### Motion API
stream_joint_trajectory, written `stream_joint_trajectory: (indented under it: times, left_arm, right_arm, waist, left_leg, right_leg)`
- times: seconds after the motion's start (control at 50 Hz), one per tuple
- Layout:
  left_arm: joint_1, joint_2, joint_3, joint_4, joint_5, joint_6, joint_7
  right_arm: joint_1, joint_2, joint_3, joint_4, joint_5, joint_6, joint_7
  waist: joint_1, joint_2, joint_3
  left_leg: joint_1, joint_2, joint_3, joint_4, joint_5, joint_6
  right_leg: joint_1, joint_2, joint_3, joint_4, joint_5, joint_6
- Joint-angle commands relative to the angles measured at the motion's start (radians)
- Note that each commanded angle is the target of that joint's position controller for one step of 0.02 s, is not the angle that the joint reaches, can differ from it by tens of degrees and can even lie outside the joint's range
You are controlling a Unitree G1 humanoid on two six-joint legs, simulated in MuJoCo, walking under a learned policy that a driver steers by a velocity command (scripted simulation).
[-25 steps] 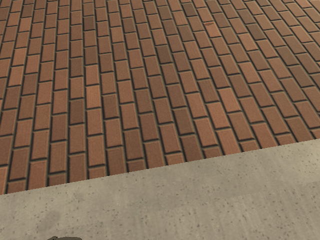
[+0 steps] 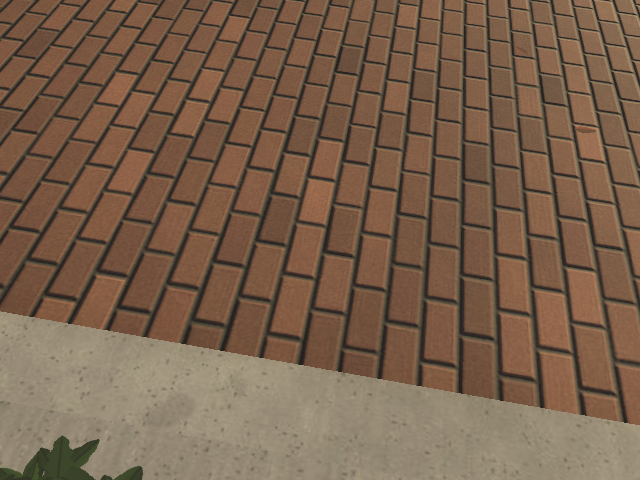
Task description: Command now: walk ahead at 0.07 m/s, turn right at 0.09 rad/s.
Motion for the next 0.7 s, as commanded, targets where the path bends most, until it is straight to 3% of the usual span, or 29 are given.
stream_joint_trajectory:
  times: [0.02,0.06,0.1,0.14,0.2,0.3,0.34,0.36,0.38,0.4,0.42,0.44,0.46,0.48,0.5,0.54,0.64,0.7]
  left_arm:
    - [0.074,0.097,0.026,-0.009,0.003,-0.006,-0.007]
    - [0.036,0.098,0.030,-0.021,0.010,-0.009,-0.016]
    - [-0.019,0.102,0.037,-0.045,0.017,-0.010,-0.029]
    - [-0.042,0.087,0.039,-0.058,0.018,-0.017,-0.041]
    - [-0.040,0.062,0.036,-0.063,0.018,-0.029,-0.052]
    - [-0.017,0.068,0.038,-0.072,0.005,-0.037,-0.071]
    - [0.074,0.062,0.037,-0.038,0.008,-0.047,-0.069]
    - [0.167,0.086,0.046,0.002,0.012,-0.055,-0.063]
    - [0.281,0.159,0.066,0.034,0.023,-0.065,-0.047]
    - [0.279,0.254,0.078,-0.009,0.009,-0.073,-0.036]
    - [0.211,0.224,0.073,-0.019,0.010,-0.065,-0.020]
    - [0.143,0.188,0.061,-0.038,0.005,-0.067,-0.014]
    - [0.112,0.170,0.057,-0.046,0.001,-0.074,-0.012]
    - [0.093,0.163,0.054,-0.054,-0.006,-0.084,-0.008]
    - [0.097,0.145,0.049,-0.051,-0.009,-0.096,-0.007]
    - [0.143,0.149,0.051,-0.031,-0.016,-0.112,-0.010]
    - [0.227,0.140,0.053,-0.003,-0.012,-0.116,-0.004]
    - [0.250,0.123,0.043,0.018,-0.008,-0.119,0.003]
  right_arm:
    - [0.022,-0.140,-0.030,-0.030,0.002,-0.013,-0.022]
    - [0.082,-0.188,-0.052,-0.008,0.003,-0.008,-0.017]
    - [0.104,-0.187,-0.057,0.005,-0.001,-0.009,-0.014]
    - [0.114,-0.180,-0.063,0.017,-0.002,-0.022,-0.012]
    - [0.111,-0.181,-0.074,0.030,-0.004,-0.045,-0.008]
    - [0.079,-0.219,-0.096,0.037,-0.003,-0.054,0.007]
    - [0.045,-0.228,-0.102,0.035,0.002,-0.047,0.010]
    - [0.035,-0.202,-0.095,0.031,-0.006,-0.042,0.011]
    - [0.017,-0.123,-0.071,0.012,-0.021,-0.038,0.019]
    - [-0.049,-0.081,-0.053,-0.053,-0.028,-0.040,0.024]
    - [-0.065,-0.150,-0.064,-0.057,-0.035,-0.047,0.030]
    - [-0.035,-0.185,-0.073,-0.039,-0.014,-0.059,0.043]
    - [-0.002,-0.197,-0.075,-0.015,-0.011,-0.069,0.049]
    - [0.022,-0.200,-0.076,0.008,-0.024,-0.071,0.050]
    - [0.035,-0.195,-0.073,0.022,-0.035,-0.066,0.051]
    - [0.019,-0.172,-0.067,0.016,-0.029,-0.051,0.047]
    - [-0.143,-0.143,-0.050,-0.046,-0.016,-0.042,0.046]
    - [-0.213,-0.118,-0.033,-0.065,-0.010,-0.052,0.057]
  waist:
    - [-0.027,0.174,-0.097]
    - [-0.065,0.164,-0.073]
    - [-0.083,0.174,-0.011]
    - [-0.082,0.158,0.016]
    - [-0.069,0.139,0.000]
    - [-0.037,0.153,-0.010]
    - [0.017,0.112,-0.014]
    - [0.048,0.046,-0.014]
    - [0.090,-0.192,-0.024]
    - [0.092,-0.275,0.037]
    - [0.060,-0.132,0.096]
    - [0.010,-0.086,0.100]
    - [-0.014,-0.050,0.082]
    - [-0.027,-0.032,0.059]
    - [-0.029,-0.026,0.034]
    - [-0.030,-0.015,0.014]
    - [0.016,-0.036,0.039]
    - [0.045,-0.053,0.050]
  left_leg:
    - [0.104,0.247,-0.123,-0.185,0.416,0.111]
    - [0.149,0.272,-0.176,-0.256,0.003,0.127]
    - [0.166,0.305,-0.234,-0.328,-0.248,0.137]
    - [0.181,0.323,-0.236,-0.358,-0.295,0.143]
    - [0.172,0.328,-0.189,-0.363,-0.289,0.144]
    - [0.036,0.327,-0.096,-0.341,-0.335,0.123]
    - [-0.076,0.288,-0.017,-0.236,-0.413,0.084]
    - [-0.170,0.235,0.047,-0.094,-0.459,0.051]
    - [-0.320,0.130,0.174,0.271,-0.421,0.003]
    - [-0.610,-0.021,0.090,0.482,-0.409,-0.030]
    - [-0.632,0.053,-0.053,0.558,-0.301,-0.031]
    - [-0.594,0.082,-0.067,0.549,-0.174,-0.036]
    - [-0.549,0.093,-0.066,0.523,-0.100,-0.047]
    - [-0.511,0.098,-0.058,0.503,-0.045,-0.059]
    - [-0.484,0.094,-0.050,0.506,0.001,-0.070]
    - [-0.489,0.082,-0.040,0.501,0.042,-0.088]
    - [-0.526,0.067,-0.024,0.356,0.128,-0.117]
    - [-0.446,0.054,0.020,0.209,0.199,-0.092]
  right_leg:
    - [0.014,0.028,0.045,0.041,0.035,0.000]
    - [-0.071,0.030,0.031,0.075,0.043,-0.011]
    - [-0.167,0.019,0.035,0.076,0.050,-0.018]
    - [-0.206,0.007,0.037,0.049,0.067,-0.026]
    - [-0.166,-0.002,0.020,-0.022,0.075,-0.045]
    - [0.041,0.018,-0.047,-0.197,0.076,-0.102]
    - [0.219,0.053,-0.083,-0.323,0.150,-0.127]
    - [0.332,0.067,-0.048,-0.383,0.086,-0.145]
    - [0.429,-0.115,0.246,-0.547,-0.161,-0.195]
    - [0.442,-0.324,0.767,-0.742,-0.458,-0.309]
    - [0.357,-0.330,0.739,-0.757,-0.405,-0.341]
    - [0.319,-0.272,0.632,-0.732,-0.286,-0.311]
    - [0.323,-0.211,0.531,-0.728,-0.126,-0.279]
    - [0.337,-0.167,0.457,-0.721,0.020,-0.256]
    - [0.343,-0.135,0.398,-0.708,0.158,-0.245]
    - [0.362,-0.114,0.350,-0.676,0.369,-0.247]
    - [0.358,-0.084,0.324,-0.636,0.557,-0.252]
    - [0.361,-0.078,0.267,-0.638,0.663,-0.229]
